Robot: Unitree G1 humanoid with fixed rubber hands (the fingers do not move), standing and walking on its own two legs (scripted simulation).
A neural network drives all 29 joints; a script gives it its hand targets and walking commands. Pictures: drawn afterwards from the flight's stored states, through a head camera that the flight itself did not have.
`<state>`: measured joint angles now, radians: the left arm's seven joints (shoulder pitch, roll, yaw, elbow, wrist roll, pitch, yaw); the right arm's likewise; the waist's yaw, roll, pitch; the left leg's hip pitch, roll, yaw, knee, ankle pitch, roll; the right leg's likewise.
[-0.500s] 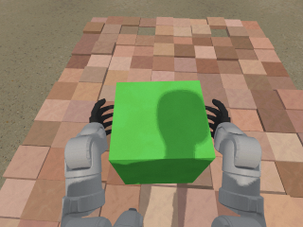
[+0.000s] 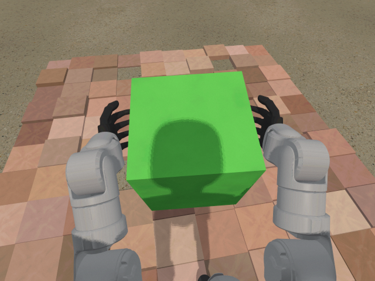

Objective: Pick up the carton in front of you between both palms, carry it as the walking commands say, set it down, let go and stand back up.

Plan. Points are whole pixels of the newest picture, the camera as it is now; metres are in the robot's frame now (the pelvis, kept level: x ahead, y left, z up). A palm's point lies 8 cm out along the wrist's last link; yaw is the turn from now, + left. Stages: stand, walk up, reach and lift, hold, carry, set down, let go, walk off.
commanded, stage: carry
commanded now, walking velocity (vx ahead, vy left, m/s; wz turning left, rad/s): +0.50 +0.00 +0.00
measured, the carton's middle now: (190, 150) +0.37 -0.03 +0.09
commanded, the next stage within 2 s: none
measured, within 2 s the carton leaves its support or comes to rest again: neither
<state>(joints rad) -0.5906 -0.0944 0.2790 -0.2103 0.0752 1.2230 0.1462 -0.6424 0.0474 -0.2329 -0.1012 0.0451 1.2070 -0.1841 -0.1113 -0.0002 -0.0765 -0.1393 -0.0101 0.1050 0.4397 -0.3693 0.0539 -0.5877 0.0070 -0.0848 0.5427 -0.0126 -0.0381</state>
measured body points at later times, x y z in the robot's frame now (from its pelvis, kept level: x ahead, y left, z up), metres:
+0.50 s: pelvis +0.32 -0.02 -0.03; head +0.36 -0.02 +0.42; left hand +0.66 +0.15 +0.07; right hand +0.67 -0.16 +0.06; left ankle +0.45 +0.08 -0.74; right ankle +0.17 -0.07 -0.75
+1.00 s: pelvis +0.61 -0.06 -0.03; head +0.60 -0.08 +0.42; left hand +0.95 +0.12 +0.14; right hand +0.98 -0.19 +0.13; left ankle +0.52 +0.06 -0.66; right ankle +0.63 -0.15 -0.76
